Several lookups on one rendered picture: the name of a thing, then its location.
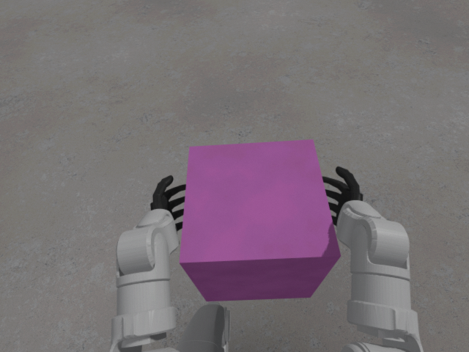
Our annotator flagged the robot left thigh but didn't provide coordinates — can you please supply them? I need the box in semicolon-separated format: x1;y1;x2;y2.
176;304;231;352

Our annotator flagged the robot right hand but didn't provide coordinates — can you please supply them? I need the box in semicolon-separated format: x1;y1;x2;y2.
322;166;363;225

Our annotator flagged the robot left hand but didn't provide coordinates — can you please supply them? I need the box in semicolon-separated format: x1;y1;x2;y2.
150;175;186;231

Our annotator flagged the carton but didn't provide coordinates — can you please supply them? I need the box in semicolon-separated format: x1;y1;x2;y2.
180;139;341;301

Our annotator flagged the left robot forearm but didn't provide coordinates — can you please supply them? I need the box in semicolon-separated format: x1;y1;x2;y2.
110;209;180;352

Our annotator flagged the right robot forearm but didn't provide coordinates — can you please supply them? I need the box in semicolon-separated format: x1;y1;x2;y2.
336;200;424;352

